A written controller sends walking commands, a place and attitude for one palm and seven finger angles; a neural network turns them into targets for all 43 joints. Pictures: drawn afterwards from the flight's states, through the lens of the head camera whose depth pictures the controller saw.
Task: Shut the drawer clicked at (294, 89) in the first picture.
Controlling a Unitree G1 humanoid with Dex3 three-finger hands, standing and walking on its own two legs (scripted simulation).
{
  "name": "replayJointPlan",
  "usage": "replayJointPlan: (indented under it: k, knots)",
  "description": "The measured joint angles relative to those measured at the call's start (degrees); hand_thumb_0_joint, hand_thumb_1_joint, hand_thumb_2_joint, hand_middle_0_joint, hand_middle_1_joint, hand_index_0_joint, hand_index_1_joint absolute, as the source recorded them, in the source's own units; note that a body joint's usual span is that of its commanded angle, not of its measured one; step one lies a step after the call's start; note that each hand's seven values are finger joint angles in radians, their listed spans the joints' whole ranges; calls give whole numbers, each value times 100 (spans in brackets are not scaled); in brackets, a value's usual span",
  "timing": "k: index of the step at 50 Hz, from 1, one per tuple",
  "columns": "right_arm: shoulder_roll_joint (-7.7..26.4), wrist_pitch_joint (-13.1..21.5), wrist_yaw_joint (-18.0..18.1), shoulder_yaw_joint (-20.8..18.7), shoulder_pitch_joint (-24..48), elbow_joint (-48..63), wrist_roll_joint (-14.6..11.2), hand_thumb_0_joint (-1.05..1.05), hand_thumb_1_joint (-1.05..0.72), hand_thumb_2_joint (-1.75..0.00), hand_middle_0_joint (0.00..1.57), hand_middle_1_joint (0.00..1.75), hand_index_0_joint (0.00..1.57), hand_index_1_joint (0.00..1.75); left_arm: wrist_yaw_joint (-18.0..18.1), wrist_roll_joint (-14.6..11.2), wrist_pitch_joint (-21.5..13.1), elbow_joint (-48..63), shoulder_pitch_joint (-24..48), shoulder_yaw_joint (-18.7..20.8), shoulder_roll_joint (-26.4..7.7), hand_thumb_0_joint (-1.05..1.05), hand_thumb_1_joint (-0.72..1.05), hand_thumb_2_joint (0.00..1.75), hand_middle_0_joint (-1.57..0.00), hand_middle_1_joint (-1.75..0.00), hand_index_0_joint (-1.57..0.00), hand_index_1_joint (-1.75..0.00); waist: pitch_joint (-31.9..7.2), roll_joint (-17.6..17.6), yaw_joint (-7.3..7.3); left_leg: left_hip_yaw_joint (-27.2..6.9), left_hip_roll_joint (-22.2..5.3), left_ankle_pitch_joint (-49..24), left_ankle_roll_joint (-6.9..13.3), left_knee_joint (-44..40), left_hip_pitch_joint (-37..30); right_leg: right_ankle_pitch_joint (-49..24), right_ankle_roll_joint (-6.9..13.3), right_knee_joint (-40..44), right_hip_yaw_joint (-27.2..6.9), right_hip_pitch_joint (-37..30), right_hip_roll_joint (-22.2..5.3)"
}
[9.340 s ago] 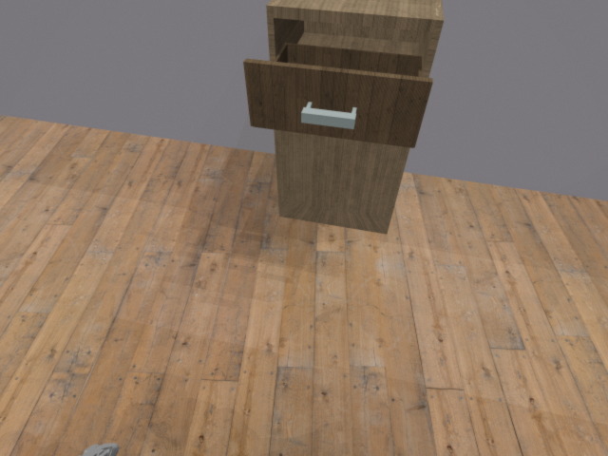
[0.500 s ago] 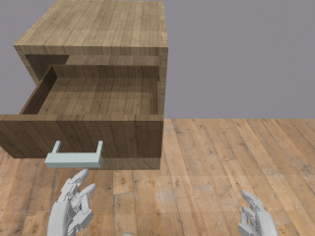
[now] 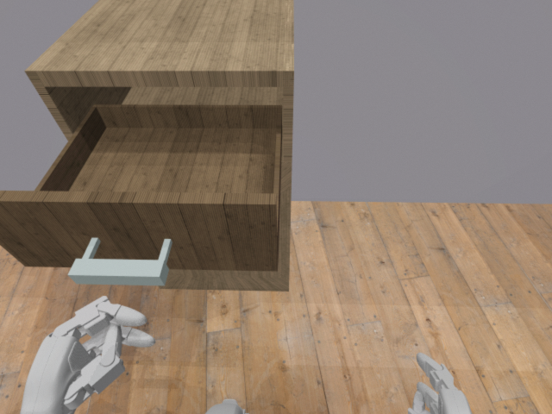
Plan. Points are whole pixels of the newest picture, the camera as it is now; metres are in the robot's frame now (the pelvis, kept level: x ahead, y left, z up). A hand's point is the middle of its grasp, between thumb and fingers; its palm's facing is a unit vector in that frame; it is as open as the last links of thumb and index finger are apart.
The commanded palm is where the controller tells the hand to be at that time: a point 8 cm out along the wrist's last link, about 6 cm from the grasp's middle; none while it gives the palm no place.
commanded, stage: raise the hand and make a fist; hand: left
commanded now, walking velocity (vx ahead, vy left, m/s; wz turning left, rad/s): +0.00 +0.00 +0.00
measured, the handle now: (125, 258) +0.33 +0.25 +0.05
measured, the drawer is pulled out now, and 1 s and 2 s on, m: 0.29 0.29 0.29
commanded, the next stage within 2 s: bring the fist close to the handle in 1.10 s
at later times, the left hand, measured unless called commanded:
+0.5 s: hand (82, 374) +0.15 +0.21 +0.11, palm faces +0.04 -1.00 -0.07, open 3.1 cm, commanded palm +0.10 +0.27 +0.13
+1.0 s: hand (64, 374) +0.15 +0.21 +0.14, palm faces +0.06 -0.99 -0.10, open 3.3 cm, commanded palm +0.09 +0.26 +0.15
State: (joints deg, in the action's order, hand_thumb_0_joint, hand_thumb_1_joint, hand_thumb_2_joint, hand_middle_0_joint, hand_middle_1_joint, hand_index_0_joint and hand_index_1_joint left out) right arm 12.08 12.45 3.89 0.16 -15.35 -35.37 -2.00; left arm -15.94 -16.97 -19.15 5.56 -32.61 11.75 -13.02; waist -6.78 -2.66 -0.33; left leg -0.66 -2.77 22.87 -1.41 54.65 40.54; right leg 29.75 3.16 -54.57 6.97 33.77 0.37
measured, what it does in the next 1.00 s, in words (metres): stands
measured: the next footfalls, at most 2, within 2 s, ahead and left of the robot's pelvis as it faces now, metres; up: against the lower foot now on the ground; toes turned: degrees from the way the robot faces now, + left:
none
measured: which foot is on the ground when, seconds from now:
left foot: down 0.00-1.00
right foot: down 0.00-1.00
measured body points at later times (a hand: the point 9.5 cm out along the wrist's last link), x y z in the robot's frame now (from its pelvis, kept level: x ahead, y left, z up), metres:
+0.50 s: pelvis +0.01 +0.03 +0.02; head +0.01 +0.02 +0.47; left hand +0.14 +0.26 +0.12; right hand +0.23 -0.17 -0.02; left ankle +0.04 +0.14 -0.68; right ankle -0.02 -0.08 -0.68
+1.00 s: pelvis +0.00 +0.02 +0.03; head -0.02 +0.01 +0.48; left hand +0.14 +0.26 +0.14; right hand +0.20 -0.20 -0.02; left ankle +0.04 +0.14 -0.68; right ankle -0.02 -0.08 -0.68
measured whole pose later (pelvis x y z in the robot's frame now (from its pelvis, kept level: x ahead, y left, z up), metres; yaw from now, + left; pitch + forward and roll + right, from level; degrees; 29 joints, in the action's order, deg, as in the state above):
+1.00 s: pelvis +0.00 +0.02 +0.03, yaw +0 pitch +1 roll -2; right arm 13.5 20.2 3.6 1.7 -14.6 -33.4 -3.9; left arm -12.9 -16.7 -9.5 23.7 -41.3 10.5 -14.5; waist -5.7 -3.2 2.1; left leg 0.2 -2.0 20.0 0.3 45.6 27.2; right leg 25.0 1.5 -43.0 6.3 19.5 0.1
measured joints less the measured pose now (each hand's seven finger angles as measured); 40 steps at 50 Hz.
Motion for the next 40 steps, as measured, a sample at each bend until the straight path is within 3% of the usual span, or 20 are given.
replayJointPlan:
  k: [7,13,29,40]
  knots:
    - [246,214,10,-292,-26,-9,-55,2,-90,-90,21,30,20,30,-13,-45,-236,410,-594,-78,70,2,90,90,-97,-114,-97,-113,54,61,23,106,49,-16,78,-218,-249,-63,-81,236,-98,-230,-47]
    - [226,342,-21,-266,202,194,-73,2,-90,-90,20,30,20,30,94,7,-266,803,-761,-224,71,2,90,90,-109,-127,-109,-126,66,85,107,100,86,-11,144,-250,-353,-100,-135,348,-88,-380,-76]
    - [-125,344,-144,279,445,534,-96,1,-90,-90,21,30,21,30,280,161,641,1741,-873,-397,-10,2,90,90,-136,-156,-136,-155,14,-40,330,53,144,-109,241,-518,-860,-298,-234,808,-35,-997,-101]
    - [26,548,-77,282,173,324,-176,2,-90,-90,21,31,21,30,287,91,1037,2033,-864,-282,-91,2,90,90,-140,-160,-140,-159,53,-81,287,86,136,-232,233,-798,-1221,-435,-231,1082,-67,-1334,-83]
